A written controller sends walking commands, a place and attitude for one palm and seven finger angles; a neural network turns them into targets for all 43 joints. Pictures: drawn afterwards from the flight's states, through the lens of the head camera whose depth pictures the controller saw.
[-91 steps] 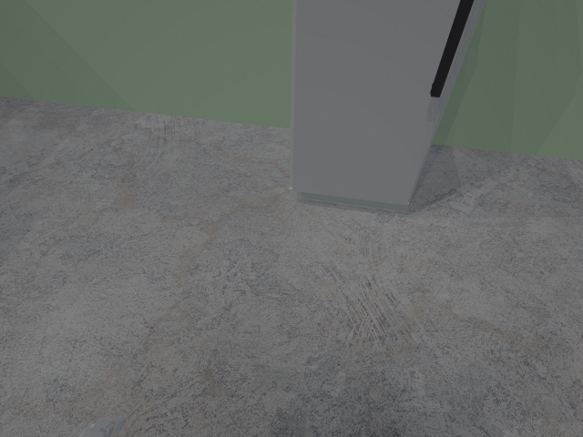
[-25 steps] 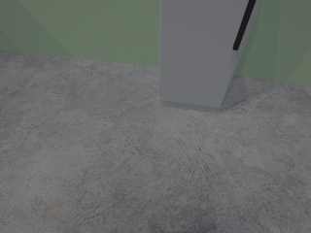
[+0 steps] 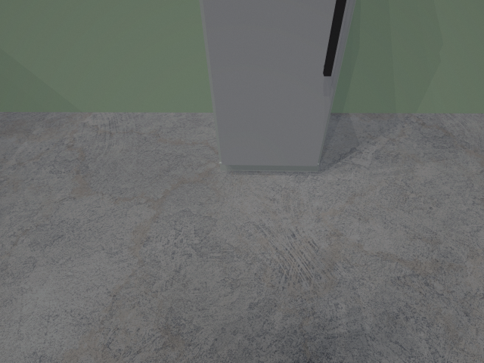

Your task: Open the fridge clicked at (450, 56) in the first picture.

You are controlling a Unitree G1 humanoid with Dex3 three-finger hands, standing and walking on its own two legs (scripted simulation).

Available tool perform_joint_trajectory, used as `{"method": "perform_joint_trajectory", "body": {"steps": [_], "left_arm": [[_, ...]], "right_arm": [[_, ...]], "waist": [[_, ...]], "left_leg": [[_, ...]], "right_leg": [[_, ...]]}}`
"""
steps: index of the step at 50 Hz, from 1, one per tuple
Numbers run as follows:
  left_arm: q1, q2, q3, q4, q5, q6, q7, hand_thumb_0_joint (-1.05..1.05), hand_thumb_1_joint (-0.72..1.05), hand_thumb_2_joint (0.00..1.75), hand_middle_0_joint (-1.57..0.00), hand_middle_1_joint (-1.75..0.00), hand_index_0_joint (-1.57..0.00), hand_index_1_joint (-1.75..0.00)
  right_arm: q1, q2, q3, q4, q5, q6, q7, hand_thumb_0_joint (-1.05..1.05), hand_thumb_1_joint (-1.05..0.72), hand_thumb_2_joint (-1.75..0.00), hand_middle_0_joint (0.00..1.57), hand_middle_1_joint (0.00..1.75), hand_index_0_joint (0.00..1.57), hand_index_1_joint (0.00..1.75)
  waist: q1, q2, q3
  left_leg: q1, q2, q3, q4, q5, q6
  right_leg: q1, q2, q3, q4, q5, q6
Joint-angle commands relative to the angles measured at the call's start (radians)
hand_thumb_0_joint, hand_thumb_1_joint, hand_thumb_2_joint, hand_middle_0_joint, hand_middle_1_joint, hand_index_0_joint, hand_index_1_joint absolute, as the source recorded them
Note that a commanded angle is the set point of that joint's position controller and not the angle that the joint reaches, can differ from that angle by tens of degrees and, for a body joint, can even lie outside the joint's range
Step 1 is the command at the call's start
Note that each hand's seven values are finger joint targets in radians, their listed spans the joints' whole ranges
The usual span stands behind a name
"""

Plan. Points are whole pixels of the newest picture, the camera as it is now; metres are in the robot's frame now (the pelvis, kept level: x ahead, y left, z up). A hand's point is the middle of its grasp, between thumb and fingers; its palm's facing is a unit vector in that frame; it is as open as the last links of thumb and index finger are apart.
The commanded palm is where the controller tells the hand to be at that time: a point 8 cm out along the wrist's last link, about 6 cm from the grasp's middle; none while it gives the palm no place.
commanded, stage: walk to a spot facing it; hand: right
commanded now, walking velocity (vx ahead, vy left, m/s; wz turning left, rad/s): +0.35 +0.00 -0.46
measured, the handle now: (336, 15) +1.19 -0.28 +0.10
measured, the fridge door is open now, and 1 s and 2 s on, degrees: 0 0 0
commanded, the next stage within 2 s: take the last steps up to it in 0.62 s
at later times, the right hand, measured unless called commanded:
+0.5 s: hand (382, 330) +0.24 -0.26 -0.18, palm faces +0.11 +0.98 -0.13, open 7.4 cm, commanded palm none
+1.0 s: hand (370, 274) +0.35 -0.26 -0.17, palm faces +0.17 +0.97 -0.18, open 7.3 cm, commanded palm none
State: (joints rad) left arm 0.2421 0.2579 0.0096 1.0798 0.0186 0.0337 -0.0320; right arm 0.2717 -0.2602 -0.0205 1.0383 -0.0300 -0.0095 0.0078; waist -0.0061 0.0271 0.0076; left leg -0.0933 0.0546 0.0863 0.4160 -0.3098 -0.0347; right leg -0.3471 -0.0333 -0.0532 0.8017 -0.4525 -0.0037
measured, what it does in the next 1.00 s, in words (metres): walks ahead: right foot, then left foot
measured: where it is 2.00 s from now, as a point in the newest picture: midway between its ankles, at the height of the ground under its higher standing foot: (281, 257)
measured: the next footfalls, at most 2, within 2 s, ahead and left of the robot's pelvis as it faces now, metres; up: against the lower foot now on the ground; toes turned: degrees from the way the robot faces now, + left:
right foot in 0.08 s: +0.09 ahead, -0.12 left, +0.00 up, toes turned -10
left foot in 0.64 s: +0.42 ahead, -0.02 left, +0.00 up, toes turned +1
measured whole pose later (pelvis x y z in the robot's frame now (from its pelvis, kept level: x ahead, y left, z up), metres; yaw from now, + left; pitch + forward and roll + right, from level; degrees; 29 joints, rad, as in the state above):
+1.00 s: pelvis +0.41 -0.10 +0.00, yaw -5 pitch -1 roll +1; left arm 0.15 0.17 0.05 1.03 0.02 -0.03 -0.01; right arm 0.37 -0.13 -0.04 1.12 -0.02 -0.06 0.00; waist -0.02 -0.02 0.05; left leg -0.12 -0.04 0.12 0.42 -0.29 0.07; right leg -0.53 -0.14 -0.07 0.80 -0.22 0.03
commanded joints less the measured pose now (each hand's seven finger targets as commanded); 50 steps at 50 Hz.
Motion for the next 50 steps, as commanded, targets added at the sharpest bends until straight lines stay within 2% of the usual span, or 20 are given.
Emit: {"method": "perform_joint_trajectory", "body": {"steps": [1,2,3,4,5,6,9,14,19,25,29,31,32,33,34,36,39,41,45,50], "left_arm": [[-0.009,0.061,0.030,-0.107,-0.007,-0.049,-0.005,0.00,0.90,0.90,-0.20,-0.30,-0.20,-0.30],[0.075,0.069,0.037,-0.081,-0.004,-0.053,-0.002,0.00,0.90,0.90,-0.20,-0.30,-0.20,-0.30],[0.205,0.112,0.051,-0.045,-0.002,-0.061,0.007,0.00,0.90,0.90,-0.20,-0.30,-0.20,-0.30],[0.315,0.224,0.087,-0.020,0.012,-0.068,0.016,0.00,0.90,0.90,-0.20,-0.30,-0.20,-0.30],[0.377,0.251,0.087,-0.012,0.006,-0.073,0.030,0.00,0.90,0.90,-0.20,-0.30,-0.20,-0.30],[0.310,0.216,0.076,-0.018,0.000,-0.067,0.036,0.00,0.90,0.90,-0.20,-0.30,-0.20,-0.30],[0.168,0.083,0.045,-0.050,-0.003,-0.098,0.046,0.00,0.90,0.90,-0.20,-0.30,-0.20,-0.30],[0.240,0.035,0.043,0.005,-0.015,-0.127,0.061,0.00,0.90,0.90,-0.20,-0.30,-0.20,-0.30],[0.328,-0.017,0.036,0.056,-0.014,-0.128,0.074,0.00,0.90,0.90,-0.20,-0.30,-0.20,-0.30],[0.386,-0.044,0.026,0.093,-0.003,-0.129,0.086,0.00,0.90,0.90,-0.20,-0.30,-0.20,-0.30],[0.340,0.012,0.042,0.092,-0.007,-0.122,0.091,0.00,0.90,0.90,-0.20,-0.30,-0.20,-0.30],[0.267,0.029,0.049,0.063,-0.016,-0.121,0.087,0.00,0.90,0.90,-0.20,-0.30,-0.20,-0.30],[0.280,-0.014,0.047,0.042,-0.029,-0.126,0.073,0.00,0.90,0.90,-0.20,-0.30,-0.20,-0.30],[0.309,-0.047,0.044,0.029,-0.032,-0.132,0.070,0.00,0.90,0.90,-0.20,-0.30,-0.20,-0.30],[0.249,-0.024,0.053,0.008,-0.026,-0.120,0.066,0.00,0.90,0.90,-0.20,-0.30,-0.20,-0.30],[0.187,-0.081,0.044,0.001,-0.007,-0.101,0.051,0.00,0.90,0.90,-0.20,-0.30,-0.20,-0.30],[0.210,-0.120,0.034,0.009,0.005,-0.063,0.046,0.00,0.90,0.90,-0.20,-0.30,-0.20,-0.30],[0.195,-0.122,0.034,-0.002,0.006,-0.049,0.042,0.00,0.90,0.90,-0.20,-0.30,-0.20,-0.30],[0.061,-0.107,0.032,-0.047,0.004,-0.059,0.023,0.00,0.90,0.90,-0.20,-0.30,-0.20,-0.30],[-0.109,-0.085,0.035,-0.092,0.003,-0.083,0.016,0.00,0.90,0.90,-0.20,-0.30,-0.20,-0.30]], "right_arm": [[-0.017,-0.212,-0.058,-0.051,-0.002,-0.025,-0.017,0.00,-0.90,-0.90,0.20,0.30,0.20,0.30],[-0.020,-0.204,-0.061,-0.051,0.004,-0.022,-0.016,0.00,-0.90,-0.90,0.20,0.30,0.20,0.30],[-0.004,-0.162,-0.053,-0.054,0.010,-0.018,-0.011,0.00,-0.90,-0.90,0.20,0.30,0.20,0.30],[-0.010,-0.074,-0.037,-0.087,0.019,-0.014,0.001,0.00,-0.90,-0.90,0.20,0.30,0.20,0.30],[-0.086,-0.058,-0.027,-0.143,0.013,-0.017,-0.002,0.00,-0.90,-0.90,0.20,0.30,0.20,0.30],[-0.093,-0.075,-0.036,-0.131,0.006,-0.018,-0.005,0.00,-0.90,-0.90,0.20,0.30,0.20,0.30],[-0.062,-0.050,-0.039,-0.065,-0.003,-0.023,0.012,0.00,-0.90,-0.90,0.20,0.30,0.20,0.30],[0.006,-0.002,-0.032,-0.023,0.001,-0.011,0.006,0.00,-0.90,-0.90,0.20,0.30,0.20,0.30],[-0.096,0.021,-0.037,-0.048,0.003,-0.007,0.003,0.00,-0.90,-0.90,0.20,0.30,0.20,0.30],[-0.266,0.054,-0.028,-0.098,0.012,-0.023,0.012,0.00,-0.90,-0.90,0.20,0.30,0.20,0.30],[-0.075,0.026,-0.036,-0.055,0.009,-0.034,-0.006,0.00,-0.90,-0.90,0.20,0.30,0.20,0.30],[0.174,-0.020,-0.061,0.014,0.000,-0.048,-0.013,0.00,-0.90,-0.90,0.20,0.30,0.20,0.30],[0.298,-0.105,-0.082,0.043,-0.008,-0.059,-0.023,0.00,-0.90,-0.90,0.20,0.30,0.20,0.30],[0.314,-0.146,-0.089,0.052,0.011,-0.059,-0.024,0.00,-0.90,-0.90,0.20,0.30,0.20,0.30],[0.225,-0.124,-0.088,0.020,0.025,-0.053,-0.028,0.00,-0.90,-0.90,0.20,0.30,0.20,0.30],[0.071,-0.022,-0.054,-0.002,0.018,-0.063,-0.031,0.00,-0.90,-0.90,0.20,0.30,0.20,0.30],[0.036,0.041,-0.029,0.001,0.009,-0.081,-0.039,0.00,-0.90,-0.90,0.20,0.30,0.20,0.30],[0.052,0.031,-0.028,0.007,0.007,-0.079,-0.035,0.00,-0.90,-0.90,0.20,0.30,0.20,0.30],[0.112,0.005,-0.032,0.037,0.011,-0.080,-0.023,0.00,-0.90,-0.90,0.20,0.30,0.20,0.30],[0.193,-0.012,-0.040,0.069,0.009,-0.069,-0.022,0.00,-0.90,-0.90,0.20,0.30,0.20,0.30]], "waist": [[0.034,0.100,0.067],[0.066,0.053,0.040],[0.113,-0.087,-0.019],[0.151,-0.417,-0.020],[0.153,-0.381,0.011],[0.113,-0.229,0.050],[0.036,-0.066,0.116],[0.014,-0.093,0.034],[0.037,-0.104,0.096],[0.075,-0.131,0.173],[-0.017,-0.139,0.066],[-0.141,-0.119,-0.016],[-0.175,0.049,-0.122],[-0.120,0.156,-0.199],[-0.098,0.015,-0.077],[-0.020,-0.007,0.102],[0.051,-0.039,0.103],[0.060,0.013,0.091],[0.024,0.073,0.067],[-0.037,0.100,0.060]], "left_leg": [[-0.095,0.252,-0.087,-0.117,-0.021,0.129],[-0.172,0.222,-0.027,-0.031,-0.039,0.102],[-0.246,0.160,0.041,0.200,-0.006,0.068],[-0.501,0.019,0.110,0.555,-0.226,-0.002],[-0.642,-0.023,-0.008,0.735,-0.324,0.000],[-0.635,0.043,-0.080,0.803,-0.242,0.024],[-0.569,0.102,-0.091,0.803,0.002,0.010],[-0.570,0.076,-0.045,0.726,0.108,-0.019],[-0.676,0.057,-0.006,0.664,0.144,-0.015],[-0.600,0.003,0.060,0.358,0.149,0.031],[-0.298,-0.094,0.094,0.245,0.077,0.104],[0.049,-0.067,0.042,0.145,0.190,0.145],[0.288,0.179,-0.278,0.099,0.283,0.260],[0.328,0.416,-0.674,-0.043,0.385,0.375],[0.183,0.413,-0.641,-0.141,0.213,0.378],[-0.128,0.322,-0.423,-0.181,0.209,0.281],[-0.279,0.235,-0.212,-0.188,0.367,0.230],[-0.305,0.190,-0.130,-0.187,0.408,0.214],[-0.205,0.133,-0.113,-0.176,0.421,0.208],[-0.033,0.157,-0.164,-0.130,0.443,0.204]], "right_leg": [[0.036,-0.019,-0.066,-0.170,0.094,0.001],[0.182,0.004,-0.099,-0.238,0.169,0.000],[0.347,-0.004,-0.041,-0.325,0.140,-0.011],[0.441,-0.249,0.392,-0.494,-0.056,-0.096],[0.405,-0.373,0.651,-0.644,-0.062,-0.171],[0.328,-0.373,0.600,-0.641,-0.104,-0.189],[0.168,-0.265,0.411,-0.652,0.081,-0.148],[0.349,-0.179,0.191,-0.602,0.585,-0.105],[0.435,-0.173,0.146,-0.594,0.764,-0.067],[0.463,-0.159,0.089,-0.569,0.976,-0.069],[0.457,-0.188,0.067,-0.336,1.400,-0.066],[0.257,-0.149,0.039,-0.015,1.238,-0.032],[0.005,-0.028,-0.001,0.345,0.770,-0.016],[-0.153,0.098,0.012,0.659,-0.064,-0.015],[-0.187,0.032,0.117,0.694,-0.033,-0.055],[-0.182,-0.048,0.101,0.613,0.108,-0.042],[-0.107,-0.090,0.078,0.476,0.125,-0.009],[-0.095,-0.104,0.031,0.340,0.155,0.016],[-0.113,-0.104,-0.034,0.088,0.260,0.039],[-0.128,-0.071,-0.066,-0.095,0.224,0.027]]}}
